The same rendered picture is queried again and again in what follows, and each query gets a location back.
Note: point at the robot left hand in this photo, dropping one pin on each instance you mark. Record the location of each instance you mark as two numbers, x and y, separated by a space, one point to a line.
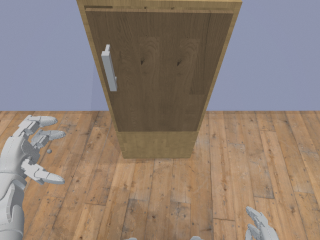
17 149

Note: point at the handle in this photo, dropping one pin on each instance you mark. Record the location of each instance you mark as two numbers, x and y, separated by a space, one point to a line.
109 70

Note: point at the cupboard door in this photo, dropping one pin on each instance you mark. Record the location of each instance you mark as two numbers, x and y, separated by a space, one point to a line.
164 61

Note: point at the robot right hand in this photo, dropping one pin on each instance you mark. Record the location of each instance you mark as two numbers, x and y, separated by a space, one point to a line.
262 231

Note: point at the robot left forearm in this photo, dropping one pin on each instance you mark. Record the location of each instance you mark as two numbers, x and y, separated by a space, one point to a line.
12 216

